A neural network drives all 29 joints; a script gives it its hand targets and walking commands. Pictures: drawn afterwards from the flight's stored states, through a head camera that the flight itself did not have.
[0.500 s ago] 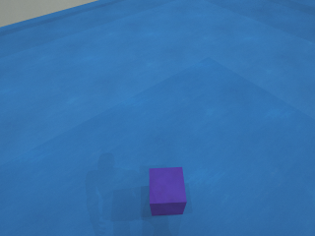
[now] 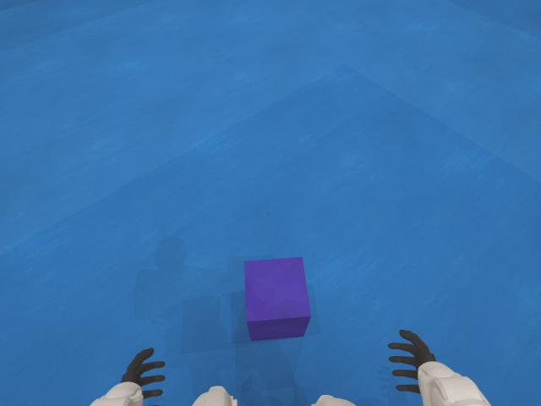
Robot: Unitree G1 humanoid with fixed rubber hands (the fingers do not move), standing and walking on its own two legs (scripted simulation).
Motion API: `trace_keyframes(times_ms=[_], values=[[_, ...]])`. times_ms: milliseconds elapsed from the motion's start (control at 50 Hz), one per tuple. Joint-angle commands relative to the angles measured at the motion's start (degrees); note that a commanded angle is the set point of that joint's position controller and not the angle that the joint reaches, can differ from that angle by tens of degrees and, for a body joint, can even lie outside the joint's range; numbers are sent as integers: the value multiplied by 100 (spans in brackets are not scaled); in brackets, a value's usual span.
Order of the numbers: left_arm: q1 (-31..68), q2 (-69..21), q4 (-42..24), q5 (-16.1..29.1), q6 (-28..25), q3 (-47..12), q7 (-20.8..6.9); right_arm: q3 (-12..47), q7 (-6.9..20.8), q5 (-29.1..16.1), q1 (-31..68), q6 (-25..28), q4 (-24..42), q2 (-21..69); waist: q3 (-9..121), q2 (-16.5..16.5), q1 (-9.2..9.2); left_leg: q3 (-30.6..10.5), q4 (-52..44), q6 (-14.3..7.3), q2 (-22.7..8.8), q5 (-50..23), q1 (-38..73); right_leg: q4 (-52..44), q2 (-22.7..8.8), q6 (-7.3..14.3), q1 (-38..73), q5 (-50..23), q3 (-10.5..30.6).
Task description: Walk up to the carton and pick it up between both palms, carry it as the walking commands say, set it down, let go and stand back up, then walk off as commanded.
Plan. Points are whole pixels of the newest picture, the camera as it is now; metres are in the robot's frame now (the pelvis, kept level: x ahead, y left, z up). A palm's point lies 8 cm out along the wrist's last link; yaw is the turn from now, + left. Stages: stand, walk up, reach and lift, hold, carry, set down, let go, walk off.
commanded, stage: reach and lift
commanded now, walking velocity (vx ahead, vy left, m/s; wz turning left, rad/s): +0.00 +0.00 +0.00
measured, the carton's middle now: (275, 300) +0.45 +0.00 -0.61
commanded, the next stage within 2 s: none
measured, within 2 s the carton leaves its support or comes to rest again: neither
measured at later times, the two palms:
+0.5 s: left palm (161, 385) +0.17 +0.20 -0.15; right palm (396, 370) +0.18 -0.20 -0.15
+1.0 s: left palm (187, 302) +0.31 +0.18 -0.18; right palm (361, 288) +0.33 -0.17 -0.18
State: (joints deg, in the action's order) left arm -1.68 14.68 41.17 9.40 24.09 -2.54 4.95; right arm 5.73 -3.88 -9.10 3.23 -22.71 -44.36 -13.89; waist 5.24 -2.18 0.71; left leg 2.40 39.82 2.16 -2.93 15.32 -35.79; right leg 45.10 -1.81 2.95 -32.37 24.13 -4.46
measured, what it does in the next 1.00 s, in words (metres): lowers itself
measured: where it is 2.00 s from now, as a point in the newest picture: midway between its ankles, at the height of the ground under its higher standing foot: outside the picture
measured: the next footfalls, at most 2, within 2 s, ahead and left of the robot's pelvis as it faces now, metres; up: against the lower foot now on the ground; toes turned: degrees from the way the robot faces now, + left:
none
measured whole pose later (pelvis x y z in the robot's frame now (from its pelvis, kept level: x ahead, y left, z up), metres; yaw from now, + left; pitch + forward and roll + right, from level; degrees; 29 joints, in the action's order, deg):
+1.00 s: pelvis -0.10 +0.05 -0.07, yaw -7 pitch +26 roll +1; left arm 45.4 -0.2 40.5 1.6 23.0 15.7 14.7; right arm -9.0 2.4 2.4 55.7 -20.4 -55.4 -16.0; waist -7.3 1.0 -5.0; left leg -2.1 59.7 1.7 0.9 14.5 -70.9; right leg 63.4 2.1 -2.0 -69.4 19.6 4.6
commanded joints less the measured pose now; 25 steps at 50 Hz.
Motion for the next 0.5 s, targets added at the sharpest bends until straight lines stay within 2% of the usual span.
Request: trace_keyframes(times_ms=[0, 20, 40, 60, 100, 140, 160, 200, 220, 240, 260, 280, 300, 320, 360, 400, 420, 440, 480], values=[[-1165, -474, -363, -206, 1539, -79, -18, -76, 430, 256, -1267, -1537, -158, -250, 1419, 496, -94, -280, -106, -406, 564, -2794, 1311, -936, 11, 131, -193, -3462, 854], [-1458, -612, -394, -360, 1578, 98, -51, -240, 500, 424, -1350, -1534, 255, -235, 1532, 219, -120, -368, -195, -425, 621, -2886, 1210, -881, 79, 28, 229, -4029, 915], [-1547, -769, -458, -550, 1547, 299, -84, -446, 548, 642, -1262, -1476, 599, -221, 1618, -45, -162, -416, -329, -471, 658, -2806, 1127, -886, 136, -102, 307, -4194, 921], [-1482, -806, -703, -699, 1438, 463, -113, -602, 567, 860, -1184, -1380, 987, -138, 1636, -262, -113, -436, -407, -498, 687, -2708, 1140, -899, 212, -223, 325, -4161, 893], [-1049, -1065, -1340, -1060, 1135, 628, -108, -875, 650, 1310, -707, -1105, 1628, -40, 1485, -245, -129, -453, -442, -471, 685, -2692, 1168, -897, 327, -305, 46, -3672, 753], [-530, -1261, -1987, -1344, 778, 765, -34, -1057, 808, 1578, -91, -742, 2065, -138, 1354, -215, -264, -407, -241, -337, 669, -2584, 857, -722, 395, -295, -135, -3270, 641], [-316, -1399, -2241, -1383, 613, 837, 3, -1073, 863, 1634, 156, -588, 2202, -98, 1399, -244, -372, -381, -142, -297, 663, -2448, 690, -605, 419, -287, -148, -3085, 567], [98, -1329, -2531, -1438, 288, 1083, 40, -1160, 930, 1700, 673, -294, 2371, -133, 1728, -480, -435, -300, 236, -231, 652, -2159, 174, -230, 391, -312, -85, -3071, 542], [220, -1300, -2660, -1463, 157, 1166, 63, -1238, 954, 1666, 813, -161, 2410, -200, 2029, -450, -394, -266, 451, -170, 643, -2254, 30, -54, 430, -329, -121, -3224, 539], [276, -1348, -2784, -1379, 30, 1128, 82, -1215, 961, 1600, 898, -51, 2467, -180, 2365, -596, -387, -211, 624, -154, 669, -2307, 61, 87, 437, -377, -145, -3336, 519], [292, -1405, -2914, -1231, -36, 996, 109, -1172, 988, 1357, 974, 22, 2623, -212, 2746, -470, -382, -166, 734, -115, 670, -2401, 128, 168, 464, -382, -130, -3346, 494], [186, -1419, -2930, -1198, -40, 1020, 148, -1282, 988, 1345, 905, 44, 2645, -334, 3038, -502, -373, -140, 853, -94, 650, -2318, 141, 295, 469, -366, -112, -3241, 467], [110, -1483, -2923, -1136, 9, 984, 171, -1239, 994, 1231, 931, 29, 2811, -380, 3293, -405, -444, -76, 933, -74, 683, -2220, 78, 370, 456, -333, -46, -3135, 467], [144, -1419, -2965, -1097, 101, 931, 196, -1282, 998, 1182, 930, -42, 2770, -487, 3415, -280, -397, -28, 998, -62, 645, -1916, 148, 461, 480, -311, -209, -2738, 390], [324, -1434, -3031, -998, 363, 815, 246, -1287, 1036, 1181, 1081, -274, 2616, -637, 3217, -137, -433, 36, 954, -55, 625, -1070, 111, 458, 462, -238, -569, -1636, 347], [812, -1494, -3104, -867, 643, 604, 306, -1267, 1107, 1106, 1355, -521, 2350, -725, 2837, -93, -361, 109, 839, -23, 600, -39, 138, 371, 470, -177, -1035, -519, 272], [1037, -1565, -3012, -819, 774, 581, 349, -1255, 1143, 1066, 1484, -642, 2100, -748, 2621, -18, -370, 116, 789, -17, 581, 336, 211, 320, 456, -129, -1261, -98, 265], [1598, -1547, -3039, -730, 863, 497, 390, -1232, 1164, 1048, 1831, -708, 1928, -792, 2292, -78, -255, 110, 796, -18, 559, 791, 148, 286, 458, -129, -1495, 328, 251], [2245, -1546, -2834, -708, 983, 620, 478, -1362, 1163, 1001, 2501, -761, 1603, -903, 1964, -50, -284, 77, 732, -10, 517, 1348, 38, 200, 455, -112, -1727, 770, 244]])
